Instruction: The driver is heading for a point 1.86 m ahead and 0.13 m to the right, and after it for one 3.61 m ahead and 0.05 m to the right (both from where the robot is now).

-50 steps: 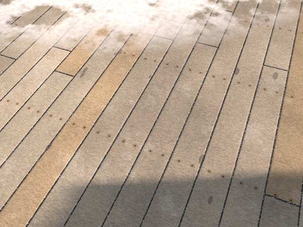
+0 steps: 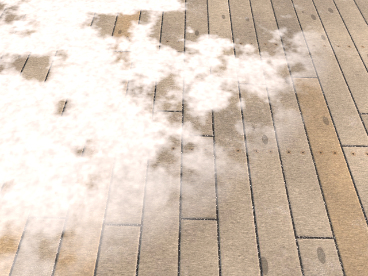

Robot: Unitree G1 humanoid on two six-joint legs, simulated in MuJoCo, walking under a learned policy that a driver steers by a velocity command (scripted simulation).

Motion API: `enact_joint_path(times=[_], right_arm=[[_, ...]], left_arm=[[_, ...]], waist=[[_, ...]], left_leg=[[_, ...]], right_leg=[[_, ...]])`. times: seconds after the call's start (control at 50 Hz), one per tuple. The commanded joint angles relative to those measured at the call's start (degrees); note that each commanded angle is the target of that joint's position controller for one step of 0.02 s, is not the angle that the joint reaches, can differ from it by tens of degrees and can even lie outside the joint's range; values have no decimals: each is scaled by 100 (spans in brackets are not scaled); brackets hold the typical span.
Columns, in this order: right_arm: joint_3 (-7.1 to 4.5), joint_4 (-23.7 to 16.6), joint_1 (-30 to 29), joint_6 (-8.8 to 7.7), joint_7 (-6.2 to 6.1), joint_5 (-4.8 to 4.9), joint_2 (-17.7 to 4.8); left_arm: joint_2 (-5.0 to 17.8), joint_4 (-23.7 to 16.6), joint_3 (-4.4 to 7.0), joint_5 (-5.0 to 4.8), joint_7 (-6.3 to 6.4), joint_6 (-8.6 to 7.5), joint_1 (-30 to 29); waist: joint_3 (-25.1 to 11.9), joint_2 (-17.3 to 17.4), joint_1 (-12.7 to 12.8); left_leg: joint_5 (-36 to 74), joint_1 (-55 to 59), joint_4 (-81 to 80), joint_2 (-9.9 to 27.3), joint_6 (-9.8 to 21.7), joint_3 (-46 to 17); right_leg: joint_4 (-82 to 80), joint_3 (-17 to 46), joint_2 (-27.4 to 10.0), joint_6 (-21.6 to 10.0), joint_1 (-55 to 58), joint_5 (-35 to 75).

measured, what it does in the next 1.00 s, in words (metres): walks ahead, turning right: right foot, then left foot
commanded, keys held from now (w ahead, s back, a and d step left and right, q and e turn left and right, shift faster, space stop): e+shift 0.28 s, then shift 0.42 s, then q+shift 0.30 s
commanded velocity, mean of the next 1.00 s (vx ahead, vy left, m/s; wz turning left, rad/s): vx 0.16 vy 0.00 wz -0.36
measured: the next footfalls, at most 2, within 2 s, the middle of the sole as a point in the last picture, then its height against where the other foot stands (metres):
right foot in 0.16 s outside the picture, level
left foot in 0.62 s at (152, 274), level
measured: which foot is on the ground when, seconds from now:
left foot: down 0.00-0.16, up 0.18-0.60, down 0.62-1.00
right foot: up 0.00-0.14, down 0.16-0.62, up 0.64-0.96, down 0.98-1.00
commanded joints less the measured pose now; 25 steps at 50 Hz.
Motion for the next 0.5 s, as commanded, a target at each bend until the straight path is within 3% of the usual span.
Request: enact_joint_path(times=[0.02, 0.04, 0.06, 0.08, 0.12, 0.14, 0.16, 0.18, 0.2, 0.22, 0.24, 0.26, 0.28, 0.3, 0.32, 0.34, 0.38, 0.44, 0.5], right_arm=[[21, -318, -682, -158, 8, 135, -202], [-132, -689, -1522, -79, -150, 315, -589], [-179, -750, -1543, -58, -245, 344, -793], [-241, -725, -1370, -59, -303, 325, -1004], [-364, -764, -1242, -10, -313, 431, -1307], [-363, -833, -1309, 12, -275, 466, -1255], [-253, -807, -1111, 11, -202, 424, -828], [-38, -900, -846, 16, -94, 101, -132], [34, -1154, 253, -32, -16, 148, -398], [-68, -1152, -71, -59, 11, 177, -1049], [-108, -1251, -571, -43, -17, 211, -1165], [-104, -1219, -748, 3, -99, 126, -1045], [-110, -1204, -784, 62, -151, 67, -1007], [-129, -1195, -738, 134, -155, 97, -1044], [-136, -1144, -701, 168, -161, 78, -1002], [-100, -1134, -766, 166, -164, 49, -828], [-6, -1203, -1003, 196, -175, 36, -456], [53, -1247, -1229, 311, -139, 100, -271], [42, -1369, -1600, 375, -119, 118, -268]], left_arm=[[-503, -749, -270, 16, -162, -27, -301], [-351, -630, -199, -566, -123, -166, 9], [-236, -579, -185, -519, -151, -232, 75], [-88, -579, -106, -395, -173, -245, 205], [279, -508, 76, -312, -179, -148, 846], [607, -344, 247, -283, -134, -82, 1639], [807, -198, 351, -327, -33, -18, 1964], [1150, -369, 350, -292, 116, -7, 1564], [1459, -946, 311, 94, 61, -179, 1098], [1228, -1234, 334, -25, 8, -175, 645], [993, -1310, 272, -196, -1, -203, 310], [790, -1325, 220, -325, 23, -221, 79], [698, -1333, 184, -338, 53, -213, -65], [710, -1334, 192, -230, 97, -198, -176], [575, -1272, 163, -222, 143, -186, -188], [478, -1171, 127, -245, 210, -169, -79], [497, -1016, 120, -250, 355, -84, 129], [418, -982, 75, -247, 500, 109, 41], [233, -961, -3, -219, 500, 186, 39]], waist=[[296, 1029, 479], [307, 1063, 570], [103, 941, 612], [-160, 865, 685], [-630, 955, 1031], [-983, 835, 1412], [-940, 157, 1420], [-613, -1549, 931], [-2354, -1619, 368], [-2728, -456, 578], [-1826, 171, 437], [-1359, 786, 217], [-1024, 839, 72], [-864, 561, -49], [-789, 574, -53], [-821, 632, -17], [-1056, 593, 82], [-1299, 173, 143], [-1050, -194, 288]], left_leg=[[4197, -118, -961, 1138, 519, -134], [3933, -336, -934, 783, 464, 189], [4307, -498, -731, 757, 431, 319], [4991, -417, -432, 791, 371, 339], [5893, -246, 690, 907, 306, 270], [5609, -528, 1843, 886, 254, 189], [2537, -1426, 3286, 519, 32, 92], [-2003, -2546, 5610, -418, -209, 108], [-2240, -3480, 7081, -870, -307, -1299], [-1587, -3460, 6859, -575, -153, -1872], [-1170, -3551, 6257, -447, -68, -1869], [-979, -3422, 5834, -274, -105, -1868], [-882, -3171, 5462, -243, -127, -1873], [-919, -2843, 5252, -189, -201, -1838], [-975, -2626, 4900, -105, -263, -1778], [-888, -2513, 4494, -75, -307, -1686], [-328, -2376, 3817, -209, -396, -1451], [596, -2004, 3110, -259, -442, -1360], [795, -1770, 2533, -250, -391, -1376]], right_leg=[[-1603, 12, -187, 63, -125, 926], [-2260, -80, -117, 185, 372, 1586], [-2743, -293, 93, 245, 1093, 2011], [-2939, -475, 338, 215, 1678, 2165], [-3086, -504, 633, -50, 2747, 1979], [-3162, -338, 692, -297, 3742, 2192], [-3448, 95, 537, -503, 4720, 2675], [-3632, 1333, -72, -929, 4970, 5152], [-4048, 4422, -1627, -2394, 6177, 5176], [-4702, 4811, -1562, -2348, 5933, 3103], [-4901, 4406, -1220, -2068, 5035, 2116], [-4927, 4167, -954, -1797, 4276, 1921], [-4974, 3810, -772, -1656, 3596, 2479], [-4916, 3499, -749, -1691, 2995, 3432], [-4774, 3107, -648, -1621, 2619, 4176], [-4620, 2785, -539, -1509, 2377, 4674], [-4433, 2435, -308, -1274, 2217, 5165], [-4357, 2180, -79, -914, 2050, 4325], [-4415, 2354, -68, -776, 1897, 2937]])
